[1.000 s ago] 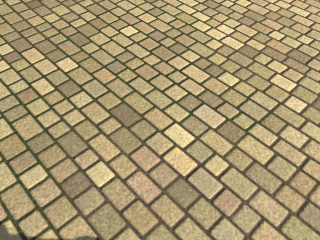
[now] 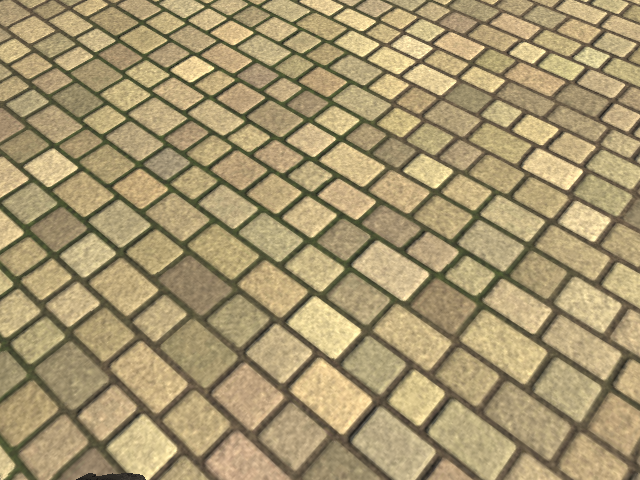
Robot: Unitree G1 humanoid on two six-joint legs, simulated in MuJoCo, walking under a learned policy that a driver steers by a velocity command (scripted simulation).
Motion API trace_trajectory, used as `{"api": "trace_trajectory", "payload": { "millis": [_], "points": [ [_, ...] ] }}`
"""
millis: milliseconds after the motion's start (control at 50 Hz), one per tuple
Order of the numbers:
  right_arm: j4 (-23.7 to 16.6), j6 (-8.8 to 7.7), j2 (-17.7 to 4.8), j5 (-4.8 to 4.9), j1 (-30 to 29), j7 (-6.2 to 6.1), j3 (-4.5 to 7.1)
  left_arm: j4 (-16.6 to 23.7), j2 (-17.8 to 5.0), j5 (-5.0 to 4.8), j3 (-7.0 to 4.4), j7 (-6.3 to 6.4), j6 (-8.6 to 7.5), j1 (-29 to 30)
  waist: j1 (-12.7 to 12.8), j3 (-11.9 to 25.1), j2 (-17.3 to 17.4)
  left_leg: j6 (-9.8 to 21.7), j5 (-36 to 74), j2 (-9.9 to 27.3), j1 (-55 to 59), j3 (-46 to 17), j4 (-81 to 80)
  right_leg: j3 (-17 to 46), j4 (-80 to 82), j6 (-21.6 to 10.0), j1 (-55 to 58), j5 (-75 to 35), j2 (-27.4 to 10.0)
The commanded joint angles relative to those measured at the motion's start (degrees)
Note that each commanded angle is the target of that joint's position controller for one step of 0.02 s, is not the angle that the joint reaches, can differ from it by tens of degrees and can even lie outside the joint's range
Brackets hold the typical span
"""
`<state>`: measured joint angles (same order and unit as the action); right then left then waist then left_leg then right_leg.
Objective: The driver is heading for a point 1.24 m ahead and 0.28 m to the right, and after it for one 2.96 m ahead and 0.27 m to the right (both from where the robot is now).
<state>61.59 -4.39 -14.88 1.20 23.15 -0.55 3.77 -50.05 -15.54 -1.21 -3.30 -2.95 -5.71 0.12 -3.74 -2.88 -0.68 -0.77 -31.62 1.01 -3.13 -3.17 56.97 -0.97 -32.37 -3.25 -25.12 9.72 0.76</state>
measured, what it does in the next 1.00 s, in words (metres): walks ahead: left foot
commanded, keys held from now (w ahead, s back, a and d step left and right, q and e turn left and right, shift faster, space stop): w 0.56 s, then w+e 0.44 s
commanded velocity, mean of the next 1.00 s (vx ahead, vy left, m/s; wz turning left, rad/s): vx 0.49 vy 0.00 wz -0.14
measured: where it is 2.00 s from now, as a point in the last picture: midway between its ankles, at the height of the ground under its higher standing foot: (404, 220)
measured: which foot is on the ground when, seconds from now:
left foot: up 0.00-0.46, down 0.48-1.00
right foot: down 0.00-0.50, up 0.52-1.00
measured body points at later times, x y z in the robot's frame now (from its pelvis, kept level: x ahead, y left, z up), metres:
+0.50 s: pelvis +0.30 +0.00 -0.01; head +0.33 +0.01 +0.44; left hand +0.24 +0.27 -0.15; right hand +0.53 -0.22 -0.09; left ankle +0.43 +0.09 -0.73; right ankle +0.09 -0.09 -0.71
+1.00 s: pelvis +0.57 -0.04 +0.00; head +0.60 -0.05 +0.45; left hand +0.80 +0.16 -0.11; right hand +0.52 -0.31 -0.14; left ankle +0.43 +0.10 -0.73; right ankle +0.70 -0.17 -0.71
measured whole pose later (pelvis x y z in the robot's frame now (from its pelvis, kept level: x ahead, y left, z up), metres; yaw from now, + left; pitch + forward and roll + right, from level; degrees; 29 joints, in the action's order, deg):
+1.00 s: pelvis +0.57 -0.04 +0.00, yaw -11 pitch +2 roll +2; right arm 56.0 -3.8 -15.4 0.5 18.2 -1.1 4.0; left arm -47.6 -13.7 -1.1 -3.1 -3.0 -2.7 -3.6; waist -3.1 -1.3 -1.1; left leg -1.6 -22.7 0.6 5.7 13.4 15.8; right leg -2.3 -34.6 -4.4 -32.8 5.5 -3.4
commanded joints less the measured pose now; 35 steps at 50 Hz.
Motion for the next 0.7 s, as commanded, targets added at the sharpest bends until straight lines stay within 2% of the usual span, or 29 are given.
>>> {"api": "trace_trajectory", "payload": {
  "millis": [20,40,60,80,100,120,180,220,280,340,400,440,460,480,500,520,540,560,580,600,620,640,660,700],
  "points": [
    [-6.61,-3.71,-6.52,2.68,-3.46,-0.37,0.42,-2.60,-8.24,0.39,-2.34,-0.15,-0.38,-16.53,8.93,10.82,-5.27,3.01,4.52,1.19,-38.30,-3.09,22.88,31.27,15.30,-12.59,38.46,-2.48,-19.34],
    [-6.36,-3.62,-7.10,1.64,-4.91,-0.96,0.91,-1.29,-6.63,1.09,-1.59,-0.27,-1.14,-10.88,6.25,7.49,-0.15,3.13,11.72,4.44,-34.52,-2.85,18.70,24.35,16.25,-11.04,29.05,-11.02,-17.38],
    [-6.63,-3.20,-6.66,0.37,-4.98,-1.24,1.22,-1.06,-6.10,1.66,-1.58,-0.33,-1.62,-9.15,4.58,6.76,-1.61,2.94,14.02,6.05,-31.84,-2.89,16.10,21.75,16.40,-10.97,24.54,-18.21,-16.34],
    [-6.56,-2.51,-5.48,-0.15,-4.10,-1.04,1.27,-1.78,-4.94,1.82,-1.33,-0.28,-1.71,-9.38,3.19,6.17,-2.34,2.87,15.59,7.34,-28.91,-2.92,13.27,17.88,17.40,-9.94,21.11,-22.21,-14.45],
    [-6.75,-1.95,-4.25,-0.15,-3.67,-0.94,1.25,-2.46,-4.13,1.70,-1.10,-0.08,-1.60,-10.37,2.59,5.93,-3.07,2.75,15.93,7.71,-27.89,-2.50,10.62,15.83,18.57,-9.87,19.67,-22.93,-13.52],
    [-7.12,-1.53,-3.33,-0.07,-4.22,-0.86,1.15,-3.16,-4.33,1.51,-1.01,0.31,-1.50,-11.48,2.20,5.10,-3.07,2.41,15.75,8.10,-28.16,-1.84,8.34,14.68,19.74,-10.26,18.19,-23.40,-13.49],
    [-10.40,-0.88,-3.37,-0.86,-11.05,-0.63,1.03,-4.20,-6.50,1.17,-1.29,1.98,-1.11,-14.28,2.98,2.10,-1.90,0.94,22.04,8.70,-33.79,-0.59,-0.50,11.97,22.84,-10.63,17.75,-26.18,-13.57],
    [-12.21,-1.12,-3.00,-1.07,-15.80,-0.18,0.78,-4.70,-6.37,1.03,-1.10,2.80,-0.59,-15.99,4.10,0.99,-1.48,1.08,29.55,7.59,-34.57,0.70,-9.00,8.61,23.61,-8.62,18.22,-27.04,-11.34],
    [-14.49,-1.52,-1.59,-0.68,-23.16,0.86,-0.01,-5.91,-6.46,0.68,-0.85,3.53,-0.07,-19.86,6.50,-0.47,-1.43,1.84,38.68,4.52,-31.49,3.84,-20.12,4.83,24.51,-5.73,18.54,-25.79,-8.77],
    [-16.61,-1.54,-1.40,-0.14,-28.66,1.72,-0.51,-7.85,-6.42,0.48,-0.75,3.80,0.71,-24.43,8.06,-2.22,-1.30,2.48,39.22,2.83,-32.77,4.41,-25.43,5.16,24.20,-5.88,24.06,-23.64,-10.44],
    [-18.43,-1.96,-2.34,0.04,-31.07,2.65,-0.52,-8.67,-7.10,0.67,-1.15,3.88,1.71,-25.74,7.20,-2.34,-1.48,4.44,33.26,1.80,-34.85,4.43,-27.86,5.72,20.02,-6.73,31.95,-30.20,-13.60],
    [-17.74,-2.08,-4.91,-0.05,-26.65,2.74,0.47,-7.96,-8.46,0.85,-1.59,3.99,2.17,-23.92,3.81,1.81,-3.50,6.23,28.20,-1.01,-27.14,6.10,-28.10,5.46,13.50,-6.00,34.37,-46.39,-14.03],
    [-16.06,-2.08,-6.94,-0.05,-20.19,2.55,1.48,-7.57,-8.67,1.04,-1.60,3.92,2.53,-22.61,0.18,5.95,-4.30,7.64,28.06,-2.66,-18.39,7.26,-29.06,4.53,6.12,-5.22,33.79,-53.55,-12.85],
    [-13.15,-1.96,-9.44,-0.42,-9.71,2.15,2.63,-6.65,-7.84,1.31,-1.09,3.74,2.57,-20.90,-4.60,12.07,-3.80,10.14,31.84,-0.32,-2.40,4.71,-28.33,3.41,-5.78,-3.85,26.08,-50.23,-10.52],
    [-11.41,-1.80,-14.20,-1.68,-0.18,1.69,3.85,-5.55,-3.24,1.84,0.36,3.17,1.81,-24.97,-4.49,21.56,4.68,17.61,30.35,13.74,21.46,-15.42,-27.39,1.28,-26.78,-0.68,5.46,-26.54,-3.51],
    [-10.51,-1.17,-11.95,-0.93,1.29,1.61,3.11,-6.92,-0.02,1.09,1.50,2.47,0.52,-28.28,-3.12,27.55,14.26,24.17,24.85,22.93,30.73,-37.52,-35.70,4.21,-42.94,1.19,-8.49,21.39,4.33],
    [-10.81,-1.11,-8.48,-0.18,-2.65,1.64,1.88,-5.65,-6.25,-0.35,-0.06,2.13,-0.71,-23.21,-3.51,19.55,9.37,20.97,17.99,20.42,24.59,-34.07,-38.64,8.65,-46.99,-0.21,-14.81,22.00,0.56],
    [-12.16,-1.21,-6.66,-0.45,-8.26,1.48,1.28,-3.77,-7.75,-1.65,-0.53,2.14,-1.29,-17.76,-1.88,11.15,6.49,18.46,18.46,18.31,14.62,-25.06,-40.77,7.06,-45.02,-0.72,-16.24,17.13,-2.62],
    [-12.51,-1.62,-4.97,-1.08,-12.25,1.83,0.73,-3.54,-6.60,-1.63,-0.59,2.50,-1.14,-15.71,0.34,5.39,1.70,16.74,21.84,16.19,4.82,-18.46,-43.51,5.68,-40.54,-0.48,-14.48,13.14,-5.15],
    [-12.63,-2.15,-3.38,-1.59,-14.23,1.99,0.25,-4.04,-6.12,-0.84,-1.12,2.98,-0.35,-16.04,2.33,3.67,1.87,14.99,24.28,14.23,-1.00,-13.91,-45.48,5.89,-36.67,-0.25,-10.91,10.50,-7.08],
    [-12.33,-2.34,-3.09,-1.89,-14.93,2.18,0.13,-4.57,-4.40,-0.61,-1.02,3.17,0.66,-18.00,3.94,2.98,3.33,14.17,24.49,13.12,-5.34,-10.85,-47.40,6.11,-35.08,0.09,-7.40,9.20,-7.98],
    [-11.82,-2.50,-3.30,-1.83,-14.66,2.28,0.20,-5.00,-2.64,-0.54,-0.83,3.29,1.51,-19.28,4.62,2.77,3.89,14.09,24.64,12.82,-8.07,-8.64,-49.00,6.14,-33.48,0.45,-5.63,8.66,-8.41],
    [-11.25,-2.71,-4.17,-1.92,-13.91,2.15,0.42,-4.75,-1.88,-0.53,-0.75,3.41,2.14,-19.08,4.85,2.09,4.17,14.33,25.42,12.77,-9.79,-6.43,-50.39,6.09,-32.09,0.96,-5.88,7.46,-8.76],
    [-10.29,-2.92,-6.13,-2.37,-12.49,1.37,0.95,-3.04,-2.67,-0.37,-1.11,3.65,2.74,-15.76,4.74,0.83,4.06,14.37,26.30,12.89,-9.80,-3.08,-52.21,7.02,-28.13,1.93,-9.93,2.13,-9.18]
  ]
}}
